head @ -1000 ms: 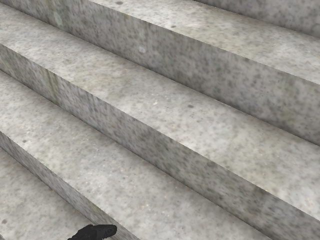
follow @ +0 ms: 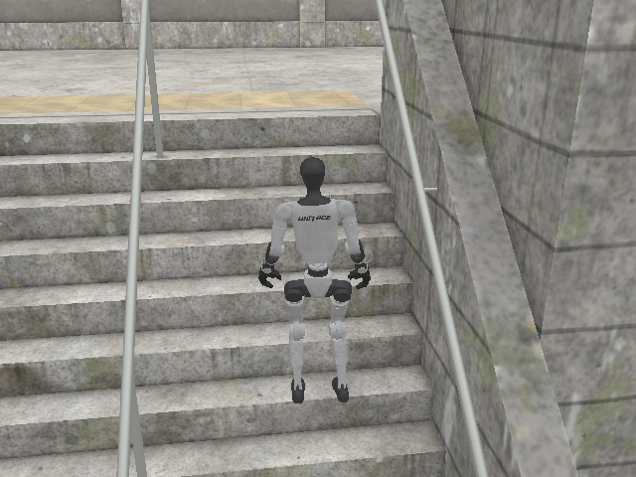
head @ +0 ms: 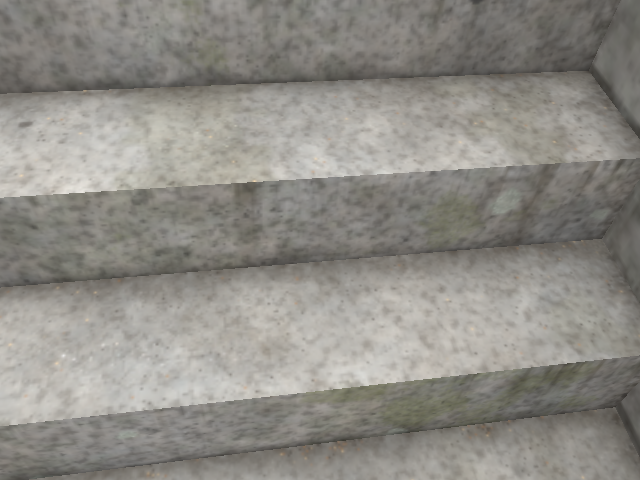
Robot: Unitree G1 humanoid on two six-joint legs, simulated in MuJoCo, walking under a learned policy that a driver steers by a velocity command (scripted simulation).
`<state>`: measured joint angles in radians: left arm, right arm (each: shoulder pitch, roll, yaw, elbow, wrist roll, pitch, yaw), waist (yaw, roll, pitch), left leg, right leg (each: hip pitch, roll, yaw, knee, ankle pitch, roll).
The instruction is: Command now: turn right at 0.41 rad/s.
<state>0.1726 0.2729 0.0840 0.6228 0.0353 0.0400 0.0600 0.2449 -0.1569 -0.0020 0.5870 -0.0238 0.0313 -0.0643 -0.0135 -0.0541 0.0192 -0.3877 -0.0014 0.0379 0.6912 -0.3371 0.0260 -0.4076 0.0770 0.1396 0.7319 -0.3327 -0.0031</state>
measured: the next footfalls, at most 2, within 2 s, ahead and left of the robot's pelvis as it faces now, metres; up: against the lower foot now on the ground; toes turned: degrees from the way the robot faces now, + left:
right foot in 0.32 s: +0.07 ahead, -0.09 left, +0.00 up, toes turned -6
left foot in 0.68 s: +0.04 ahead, +0.11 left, +0.01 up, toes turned +8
